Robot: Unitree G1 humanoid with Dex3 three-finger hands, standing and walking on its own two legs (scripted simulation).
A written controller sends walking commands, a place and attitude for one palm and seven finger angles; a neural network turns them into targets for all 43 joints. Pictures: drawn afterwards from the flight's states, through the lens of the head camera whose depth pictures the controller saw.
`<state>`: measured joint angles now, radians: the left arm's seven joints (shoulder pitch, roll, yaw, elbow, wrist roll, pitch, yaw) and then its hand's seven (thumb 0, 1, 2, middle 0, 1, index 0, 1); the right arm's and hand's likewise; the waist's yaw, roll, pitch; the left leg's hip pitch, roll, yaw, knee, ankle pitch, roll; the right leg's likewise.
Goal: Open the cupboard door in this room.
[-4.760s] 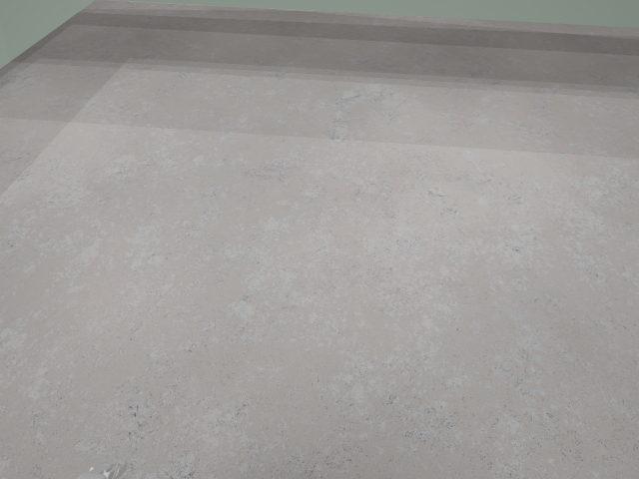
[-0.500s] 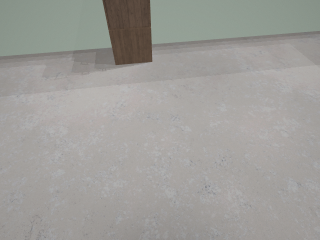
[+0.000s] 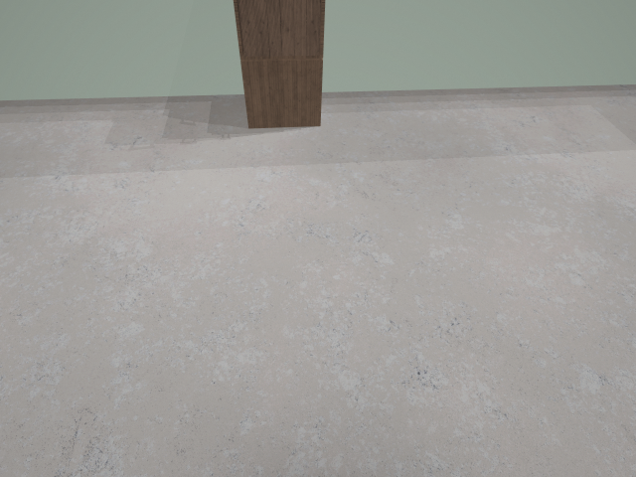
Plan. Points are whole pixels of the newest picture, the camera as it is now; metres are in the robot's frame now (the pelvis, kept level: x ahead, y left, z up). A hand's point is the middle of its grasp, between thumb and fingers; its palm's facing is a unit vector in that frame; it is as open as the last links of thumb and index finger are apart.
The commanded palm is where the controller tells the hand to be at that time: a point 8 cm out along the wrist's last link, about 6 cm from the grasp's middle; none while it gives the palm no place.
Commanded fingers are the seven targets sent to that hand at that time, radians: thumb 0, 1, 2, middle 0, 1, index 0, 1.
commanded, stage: turn or walk to find it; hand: left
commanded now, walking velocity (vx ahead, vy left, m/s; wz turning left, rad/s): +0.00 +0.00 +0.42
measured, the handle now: out of the picture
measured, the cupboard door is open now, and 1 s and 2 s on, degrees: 0 0 0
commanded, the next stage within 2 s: stand and wait in 0.06 s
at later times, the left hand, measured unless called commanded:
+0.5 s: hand out of the picture +0.02 +0.16 -0.17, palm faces +0.13 -0.97 -0.21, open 7.3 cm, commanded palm none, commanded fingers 0.00 0.90 0.90 -0.20 -0.30 -0.20 -0.30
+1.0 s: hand out of the picture +0.00 +0.17 -0.15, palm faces +0.30 -0.90 -0.30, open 7.4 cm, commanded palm none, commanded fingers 0.00 0.90 0.90 -0.20 -0.30 -0.20 -0.30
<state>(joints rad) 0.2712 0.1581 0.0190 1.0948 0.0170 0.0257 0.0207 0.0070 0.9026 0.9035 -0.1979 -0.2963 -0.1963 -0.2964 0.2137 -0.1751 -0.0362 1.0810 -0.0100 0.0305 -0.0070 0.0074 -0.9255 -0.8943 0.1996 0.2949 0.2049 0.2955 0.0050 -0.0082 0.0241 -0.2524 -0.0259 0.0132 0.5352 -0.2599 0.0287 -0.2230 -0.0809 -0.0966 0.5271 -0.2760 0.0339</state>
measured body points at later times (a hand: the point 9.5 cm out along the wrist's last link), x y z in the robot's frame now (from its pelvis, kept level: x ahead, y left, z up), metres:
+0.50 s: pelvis -0.01 -0.03 +0.00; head +0.00 -0.04 +0.45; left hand +0.01 +0.21 -0.15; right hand +0.02 -0.26 -0.16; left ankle +0.01 +0.11 -0.73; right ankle -0.02 -0.13 -0.73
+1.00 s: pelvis -0.03 -0.05 +0.00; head +0.00 -0.07 +0.45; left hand -0.02 +0.22 -0.12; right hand +0.09 -0.28 -0.16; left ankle -0.02 +0.09 -0.70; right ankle -0.03 -0.16 -0.73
